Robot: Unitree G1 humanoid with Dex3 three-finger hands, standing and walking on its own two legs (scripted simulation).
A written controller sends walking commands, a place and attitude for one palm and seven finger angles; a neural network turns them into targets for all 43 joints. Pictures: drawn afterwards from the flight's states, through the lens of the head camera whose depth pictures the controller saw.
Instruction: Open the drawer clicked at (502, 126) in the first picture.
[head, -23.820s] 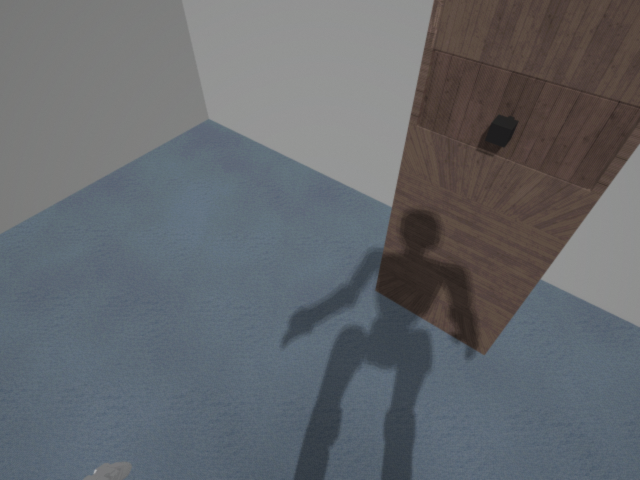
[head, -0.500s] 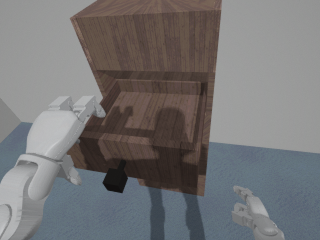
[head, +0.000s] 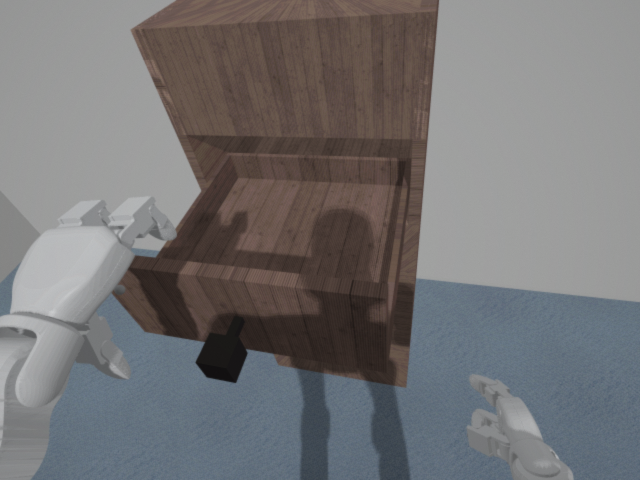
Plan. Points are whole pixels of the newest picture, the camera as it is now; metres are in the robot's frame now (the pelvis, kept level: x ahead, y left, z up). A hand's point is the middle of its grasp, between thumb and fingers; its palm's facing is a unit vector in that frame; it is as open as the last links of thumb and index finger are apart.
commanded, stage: draw the hand back to the body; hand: left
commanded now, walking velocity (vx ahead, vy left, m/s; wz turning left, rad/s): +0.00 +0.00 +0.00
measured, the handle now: (228, 343) +0.26 +0.17 +0.05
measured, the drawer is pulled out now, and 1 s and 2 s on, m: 0.30 0.30 0.30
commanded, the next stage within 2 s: step back with the hand held close in 1.28 s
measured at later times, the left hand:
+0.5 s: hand (109, 286) +0.22 +0.22 +0.22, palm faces +0.40 -0.83 -0.39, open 13.3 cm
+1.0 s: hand (84, 277) +0.22 +0.24 +0.22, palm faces +0.45 -0.79 -0.42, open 9.3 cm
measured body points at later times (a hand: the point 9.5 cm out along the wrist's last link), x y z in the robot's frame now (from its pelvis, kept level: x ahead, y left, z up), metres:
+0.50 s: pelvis +0.02 +0.00 +0.00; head +0.02 -0.01 +0.45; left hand +0.19 +0.26 +0.24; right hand +0.22 -0.19 -0.08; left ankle +0.01 +0.12 -0.74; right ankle +0.01 -0.10 -0.74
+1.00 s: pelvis +0.03 +0.01 +0.00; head +0.03 -0.01 +0.45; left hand +0.19 +0.28 +0.25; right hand +0.24 -0.21 -0.08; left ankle +0.01 +0.12 -0.74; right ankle +0.01 -0.10 -0.74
